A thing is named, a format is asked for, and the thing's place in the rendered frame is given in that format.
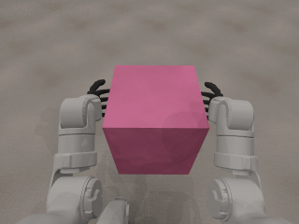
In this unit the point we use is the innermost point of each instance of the robot right hand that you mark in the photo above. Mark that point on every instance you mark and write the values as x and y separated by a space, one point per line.
210 95

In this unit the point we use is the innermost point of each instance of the right robot forearm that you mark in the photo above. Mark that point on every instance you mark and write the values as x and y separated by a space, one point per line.
234 121

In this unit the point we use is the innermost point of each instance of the robot left thigh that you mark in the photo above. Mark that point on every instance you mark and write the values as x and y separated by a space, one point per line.
116 212

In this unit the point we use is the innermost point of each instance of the robot left upper arm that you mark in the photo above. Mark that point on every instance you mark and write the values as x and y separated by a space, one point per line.
72 200

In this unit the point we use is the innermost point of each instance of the robot left shin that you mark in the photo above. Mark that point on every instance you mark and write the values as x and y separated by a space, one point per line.
119 199

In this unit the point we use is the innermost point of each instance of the carton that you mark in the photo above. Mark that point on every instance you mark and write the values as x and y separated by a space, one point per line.
155 121

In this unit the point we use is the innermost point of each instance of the robot right upper arm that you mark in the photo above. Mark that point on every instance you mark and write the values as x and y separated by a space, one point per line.
235 200

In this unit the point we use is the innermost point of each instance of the robot left hand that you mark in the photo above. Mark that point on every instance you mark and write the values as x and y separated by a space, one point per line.
93 90

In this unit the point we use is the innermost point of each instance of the left robot forearm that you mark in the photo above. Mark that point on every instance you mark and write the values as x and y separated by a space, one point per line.
76 141

